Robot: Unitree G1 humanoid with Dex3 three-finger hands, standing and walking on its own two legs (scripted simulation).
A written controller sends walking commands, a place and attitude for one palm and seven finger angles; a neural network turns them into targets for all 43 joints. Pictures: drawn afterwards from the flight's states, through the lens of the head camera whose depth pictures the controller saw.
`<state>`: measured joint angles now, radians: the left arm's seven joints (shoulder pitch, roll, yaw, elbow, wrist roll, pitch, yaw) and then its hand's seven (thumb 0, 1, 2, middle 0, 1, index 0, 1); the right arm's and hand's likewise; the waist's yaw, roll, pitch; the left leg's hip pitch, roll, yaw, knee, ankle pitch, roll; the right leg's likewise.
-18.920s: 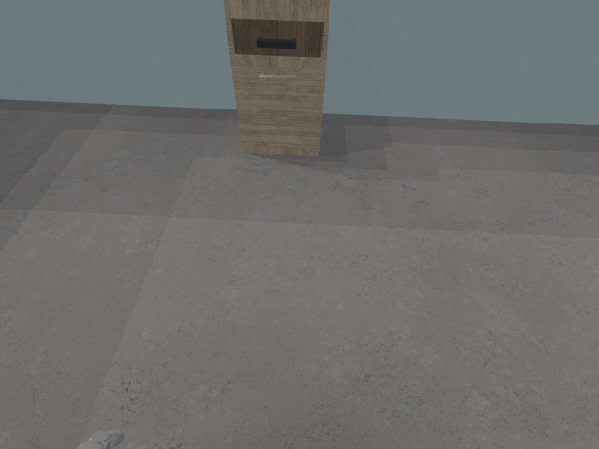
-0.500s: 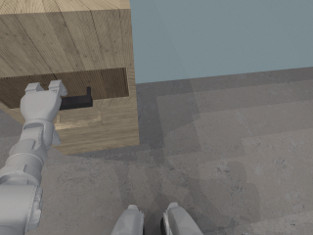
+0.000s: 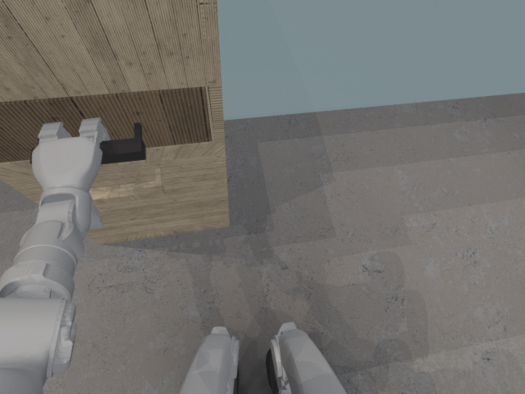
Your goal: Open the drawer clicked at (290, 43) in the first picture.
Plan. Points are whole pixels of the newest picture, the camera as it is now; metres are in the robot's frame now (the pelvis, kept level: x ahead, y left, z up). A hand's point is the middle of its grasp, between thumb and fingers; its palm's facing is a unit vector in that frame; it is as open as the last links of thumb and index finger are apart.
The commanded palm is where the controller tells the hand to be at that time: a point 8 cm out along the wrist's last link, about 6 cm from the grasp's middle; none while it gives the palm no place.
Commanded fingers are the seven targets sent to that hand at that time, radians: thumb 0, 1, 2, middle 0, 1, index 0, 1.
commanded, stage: lower the fingers behind the handle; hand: left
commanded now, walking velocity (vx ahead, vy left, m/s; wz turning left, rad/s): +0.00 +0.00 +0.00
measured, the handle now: (91, 143) +0.50 +0.28 -0.03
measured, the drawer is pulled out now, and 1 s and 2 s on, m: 0.00 0.00 0.07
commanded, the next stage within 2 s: close the thumb around the handle in 0.32 s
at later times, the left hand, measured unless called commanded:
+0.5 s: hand (83, 180) +0.44 +0.28 -0.05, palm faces -0.05 -0.02 -1.00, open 13.7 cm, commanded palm +0.43 +0.27 +0.00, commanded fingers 0.00 -0.22 0.42 -0.32 -1.23 -0.32 -1.23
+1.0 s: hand (83, 178) +0.45 +0.28 -0.05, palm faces -0.06 -0.03 -1.00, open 6.2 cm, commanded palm +0.44 +0.27 +0.00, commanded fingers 0.00 0.90 0.90 -0.40 -1.35 -0.40 -1.35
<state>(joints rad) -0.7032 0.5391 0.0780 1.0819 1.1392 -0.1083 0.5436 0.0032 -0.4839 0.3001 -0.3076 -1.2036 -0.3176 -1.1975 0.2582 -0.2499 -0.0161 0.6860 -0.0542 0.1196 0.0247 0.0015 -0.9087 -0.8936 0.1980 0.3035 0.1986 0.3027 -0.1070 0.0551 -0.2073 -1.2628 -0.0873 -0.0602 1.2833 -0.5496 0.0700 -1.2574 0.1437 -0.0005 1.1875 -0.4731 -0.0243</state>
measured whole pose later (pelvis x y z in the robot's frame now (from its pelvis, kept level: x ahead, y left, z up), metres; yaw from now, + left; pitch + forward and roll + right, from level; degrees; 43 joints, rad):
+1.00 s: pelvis +0.00 +0.00 +0.00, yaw +0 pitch +31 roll -4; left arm -0.67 0.56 0.09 1.06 1.12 -0.15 0.52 0.00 0.63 0.78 -0.37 -1.31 -0.39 -1.31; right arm 0.26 -0.26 -0.02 0.68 -0.05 0.11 0.01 0.00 -0.91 -0.89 0.20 0.30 0.20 0.30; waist -0.10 0.05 -0.21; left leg -1.25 -0.08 -0.05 1.27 -0.55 0.07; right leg -1.25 0.14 0.01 1.19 -0.48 -0.03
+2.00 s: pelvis +0.03 +0.01 +0.03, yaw -2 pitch +26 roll -4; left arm -0.19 0.39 0.05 0.65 1.11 -0.08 0.59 0.02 0.67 0.73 -0.28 -1.35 -0.35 -1.28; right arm 0.18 -0.24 -0.04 0.61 -0.04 0.14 0.04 0.00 -0.91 -0.89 0.20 0.30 0.20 0.30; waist -0.03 0.03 -0.21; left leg -1.04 -0.07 0.00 1.15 -0.57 0.10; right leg -1.05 0.13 0.03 1.08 -0.48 -0.02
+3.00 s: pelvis +0.02 +0.00 +0.03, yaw -1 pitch +23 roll -2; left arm 0.18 0.32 0.01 0.41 1.10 -0.04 0.61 0.02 0.65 0.73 -0.28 -1.32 -0.35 -1.30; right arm 0.12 -0.23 -0.03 0.58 -0.04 0.10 0.03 0.01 -0.91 -0.89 0.20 0.30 0.20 0.30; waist 0.01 0.04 -0.23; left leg -1.00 -0.07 0.01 1.17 -0.56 0.08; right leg -1.03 0.12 0.02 1.13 -0.49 -0.04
